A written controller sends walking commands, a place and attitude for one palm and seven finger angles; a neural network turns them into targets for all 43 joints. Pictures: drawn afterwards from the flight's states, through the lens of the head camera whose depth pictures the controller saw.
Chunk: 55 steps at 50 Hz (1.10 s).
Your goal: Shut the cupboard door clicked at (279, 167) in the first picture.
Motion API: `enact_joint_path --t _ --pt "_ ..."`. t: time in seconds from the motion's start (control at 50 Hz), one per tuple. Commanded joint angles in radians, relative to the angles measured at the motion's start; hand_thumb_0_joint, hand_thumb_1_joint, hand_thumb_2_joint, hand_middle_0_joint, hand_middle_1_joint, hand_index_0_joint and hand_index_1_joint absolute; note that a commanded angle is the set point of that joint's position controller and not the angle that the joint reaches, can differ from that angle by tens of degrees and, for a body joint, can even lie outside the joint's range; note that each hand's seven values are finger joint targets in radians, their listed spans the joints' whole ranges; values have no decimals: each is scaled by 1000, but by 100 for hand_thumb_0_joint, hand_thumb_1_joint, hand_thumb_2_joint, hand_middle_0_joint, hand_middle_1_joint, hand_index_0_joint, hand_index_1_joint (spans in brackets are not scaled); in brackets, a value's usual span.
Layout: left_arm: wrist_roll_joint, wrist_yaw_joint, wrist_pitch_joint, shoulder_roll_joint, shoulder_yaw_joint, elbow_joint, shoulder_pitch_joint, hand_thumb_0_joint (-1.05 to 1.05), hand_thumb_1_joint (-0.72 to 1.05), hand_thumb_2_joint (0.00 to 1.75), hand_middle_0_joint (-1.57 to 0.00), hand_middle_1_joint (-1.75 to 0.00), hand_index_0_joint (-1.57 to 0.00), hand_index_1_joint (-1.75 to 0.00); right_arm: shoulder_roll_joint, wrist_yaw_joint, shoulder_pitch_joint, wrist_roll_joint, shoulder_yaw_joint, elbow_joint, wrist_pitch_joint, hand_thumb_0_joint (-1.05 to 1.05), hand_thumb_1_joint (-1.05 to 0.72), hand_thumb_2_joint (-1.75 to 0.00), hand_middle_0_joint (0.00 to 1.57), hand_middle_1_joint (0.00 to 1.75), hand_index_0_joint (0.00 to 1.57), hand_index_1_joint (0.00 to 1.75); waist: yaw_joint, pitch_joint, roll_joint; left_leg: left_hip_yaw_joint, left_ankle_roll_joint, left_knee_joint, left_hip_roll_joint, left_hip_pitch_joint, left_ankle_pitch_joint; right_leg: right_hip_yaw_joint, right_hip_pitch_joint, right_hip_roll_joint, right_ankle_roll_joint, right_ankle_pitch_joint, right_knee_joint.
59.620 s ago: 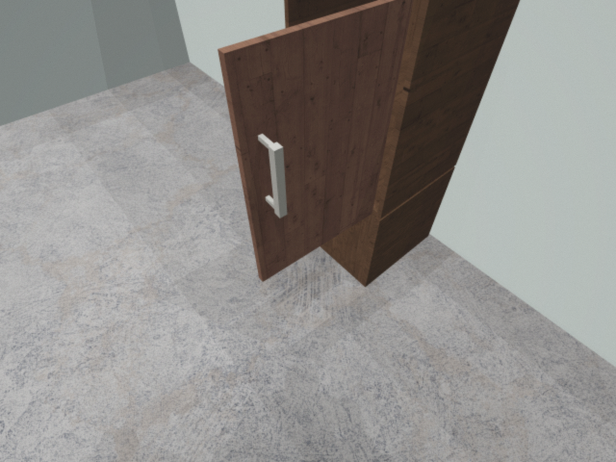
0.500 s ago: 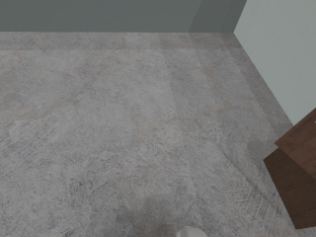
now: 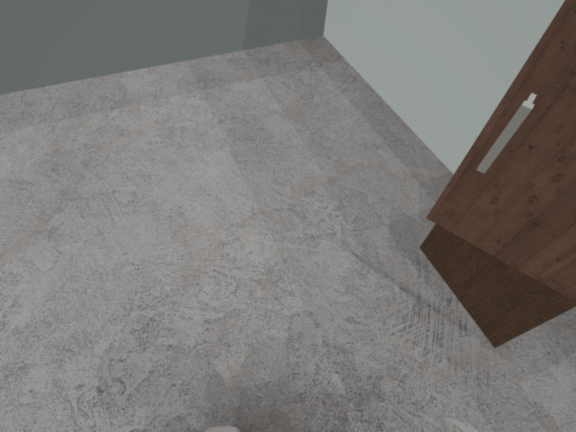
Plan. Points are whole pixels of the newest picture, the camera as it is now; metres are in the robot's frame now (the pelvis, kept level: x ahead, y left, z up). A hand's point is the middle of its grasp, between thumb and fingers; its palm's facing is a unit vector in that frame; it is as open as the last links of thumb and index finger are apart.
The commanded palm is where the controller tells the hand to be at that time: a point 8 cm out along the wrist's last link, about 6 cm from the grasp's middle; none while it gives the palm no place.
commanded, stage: turn to face it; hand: left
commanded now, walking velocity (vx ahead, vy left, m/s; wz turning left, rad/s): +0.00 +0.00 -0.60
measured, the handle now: (505, 135) +0.67 -0.39 +0.01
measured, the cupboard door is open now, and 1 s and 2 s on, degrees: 29 29 29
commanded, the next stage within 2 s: take the last steps up to it in 0.88 s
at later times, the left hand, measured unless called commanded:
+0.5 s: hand (206, 389) +0.19 +0.14 -0.15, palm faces -0.30 -0.91 -0.29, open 7.4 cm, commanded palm none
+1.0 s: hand (221, 369) +0.22 +0.12 -0.16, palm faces -0.46 -0.87 -0.21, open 7.4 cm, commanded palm none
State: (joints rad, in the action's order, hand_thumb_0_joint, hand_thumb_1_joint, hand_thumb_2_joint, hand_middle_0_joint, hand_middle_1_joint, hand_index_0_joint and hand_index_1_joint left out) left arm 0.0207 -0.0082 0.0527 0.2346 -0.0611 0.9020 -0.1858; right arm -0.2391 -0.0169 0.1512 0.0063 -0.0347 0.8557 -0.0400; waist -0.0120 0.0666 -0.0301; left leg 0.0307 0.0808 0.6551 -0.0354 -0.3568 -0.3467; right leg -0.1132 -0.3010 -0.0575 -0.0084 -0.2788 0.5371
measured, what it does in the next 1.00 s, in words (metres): steps on the spot, turning right: left foot, then right foot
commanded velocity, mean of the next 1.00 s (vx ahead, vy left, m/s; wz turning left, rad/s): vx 0.01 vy -0.01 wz -0.42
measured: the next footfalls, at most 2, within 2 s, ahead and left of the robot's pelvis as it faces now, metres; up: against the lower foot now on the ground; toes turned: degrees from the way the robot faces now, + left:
left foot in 0.02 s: +0.04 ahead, +0.13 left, +0.00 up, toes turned +1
right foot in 0.40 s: +0.02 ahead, -0.14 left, +0.00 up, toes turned -18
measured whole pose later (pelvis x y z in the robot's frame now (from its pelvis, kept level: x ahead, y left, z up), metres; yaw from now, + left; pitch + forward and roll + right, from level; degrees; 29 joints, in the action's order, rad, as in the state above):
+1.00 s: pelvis +0.05 -0.01 +0.01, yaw -29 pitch +1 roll -2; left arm 0.01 -0.02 0.07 0.24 -0.06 0.94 -0.16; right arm -0.19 -0.02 0.24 0.03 -0.01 0.92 -0.02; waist 0.01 0.07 -0.01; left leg 0.11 0.00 0.52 -0.10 -0.24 -0.28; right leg 0.03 -0.37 0.00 0.03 -0.48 0.84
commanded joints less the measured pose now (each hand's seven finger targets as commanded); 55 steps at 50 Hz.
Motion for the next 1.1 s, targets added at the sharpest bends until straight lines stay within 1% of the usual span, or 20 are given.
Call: enact_joint_path --t 0.0,0.02,0.08,0.2,0.32,0.34,0.36,0.38,0.42,0.46,0.64,0.7,0.74,0.76,0.9,0.96,1.02,1.04,1.06,1.08 --pt "-17 -5 -12 96 -33 -129 36 0 90 90 -20 -30 -20 -30 -264 -21 155 19 -55 -43 44 0 -90 -90 20 30 20 30 56 -165 327 -359 -176 -365 -383 353 338 20 -255 -18 21 -226 281" --pt "-3 -8 -11 127 -36 -135 58 0 90 90 -20 -30 -20 -30 -266 -25 158 25 -52 -52 40 0 -90 -90 20 30 20 30 68 -138 285 -384 -251 -359 -459 278 406 55 -257 14 33 -350 486" --pt "-2 -24 -6 121 -43 -101 62 0 90 90 -20 -30 -20 -30 -190 -30 73 27 -35 -74 45 0 -90 -90 20 30 20 30 23 -94 212 -162 -231 -283 -341 264 673 76 -280 72 63 -256 634" --pt "-3 -39 7 79 -26 -118 125 0 90 90 -20 -30 -20 -30 -200 -22 132 25 -46 -42 38 0 -90 -90 20 30 20 30 55 -112 235 15 -199 -238 -304 309 695 170 -182 75 63 -185 401" --pt "-1 -36 -10 99 -25 -97 50 0 90 90 -20 -30 -20 -30 -230 -8 85 19 -63 -34 27 0 -90 -90 20 30 20 30 9 -117 241 96 -132 -106 -305 215 551 235 60 44 22 3 31" --pt "1 -31 -19 140 -34 -74 -31 0 90 90 -20 -30 -20 -30 -222 -3 72 12 -64 -41 26 0 -90 -90 20 30 20 30 -34 -141 154 127 -87 25 -267 114 449 184 217 75 -1 129 -93" --pt "11 -16 -33 250 -52 -52 -107 0 90 90 -20 -30 -20 -30 -148 5 66 2 -47 -71 23 0 -90 -90 20 30 20 30 -66 -179 -144 194 -22 256 -141 -126 79 -117 416 308 -91 387 -169" --pt "-5 -2 -36 306 -59 -35 -154 0 90 90 -20 -30 -20 -30 -123 -1 -6 3 -35 -111 15 0 -90 -90 20 30 20 30 -90 -152 -236 92 1 446 -52 -249 -335 -290 342 467 -201 685 -175" --pt "-4 17 -31 266 -55 -61 -52 0 90 90 -20 -30 -20 -30 -135 -14 -20 2 -36 -85 2 0 -90 -90 20 30 20 30 -44 -93 -243 -49 -7 574 -81 -298 -227 -304 208 409 -224 374 -230" --pt "-1 21 -27 203 -37 -94 66 0 90 90 -20 -30 -20 -30 -140 -3 31 9 -35 -43 5 0 -90 -90 20 30 20 30 18 -112 -144 -39 2 522 -99 -218 -93 -144 148 315 -179 302 -206" --pt "6 16 -32 206 -45 -64 13 0 90 90 -20 -30 -20 -30 -93 -5 50 1 -21 -27 17 0 -90 -90 20 30 20 30 7 -138 -128 11 -1 108 -14 -69 -68 -174 166 269 -182 433 -149" --pt "-5 17 -23 176 -40 -61 45 0 90 90 -20 -30 -20 -30 -101 -14 151 1 -21 12 33 0 -90 -90 20 30 20 30 55 -135 -86 9 -18 -212 -11 186 163 -152 18 205 -97 329 -57" --pt "-16 6 -15 76 -21 -79 -1 0 90 90 -20 -30 -20 -30 -243 -20 179 21 -40 4 43 0 -90 -90 20 30 20 30 46 -130 316 -343 -183 -358 -360 279 352 53 -180 5 12 -203 228" --pt "-6 4 -16 106 -18 -87 19 0 90 90 -20 -30 -20 -30 -237 -22 169 23 -35 -6 40 0 -90 -90 20 30 20 30 51 -101 267 -381 -254 -363 -413 202 384 63 -174 24 19 -321 390" --pt "-6 -10 -3 55 -12 -42 40 0 90 90 -20 -30 -20 -30 -166 -29 125 27 -29 18 39 0 -90 -90 20 30 20 30 33 -113 227 -65 -224 -265 -271 260 673 139 -122 63 44 -214 359" --pt "-4 -8 -9 42 -5 -32 39 0 90 90 -20 -30 -20 -30 -170 -23 142 24 -38 46 32 0 -90 -90 20 30 20 30 44 -106 230 -65 -222 -247 -277 238 615 175 -35 49 32 -170 205" --pt "1 -18 -12 61 -17 6 -54 0 90 90 -20 -30 -20 -30 -183 -18 114 21 -48 50 23 0 -90 -90 20 30 20 30 4 -115 166 -37 -163 -219 -263 95 148 203 169 33 15 -21 -35" --pt "8 -20 -17 99 -29 18 -97 0 90 90 -20 -30 -20 -30 -161 -13 98 17 -49 47 23 0 -90 -90 20 30 20 30 -22 -98 75 6 -123 -137 -207 -19 -56 120 263 83 -10 -76 -151" --pt "17 -13 -29 184 -44 31 -136 0 90 90 -20 -30 -20 -30 -93 -5 78 8 -35 24 24 0 -90 -90 20 30 20 30 -47 -76 -179 121 -60 70 -70 -224 -259 -167 357 277 -100 -248 -300" --pt "8 -6 -29 239 -52 35 -173 0 90 90 -20 -30 -20 -30 -83 2 -24 14 -27 -22 22 0 -90 -90 20 30 20 30 -95 -8 -242 83 -46 302 -15 -312 -326 -347 257 409 -206 -341 -406"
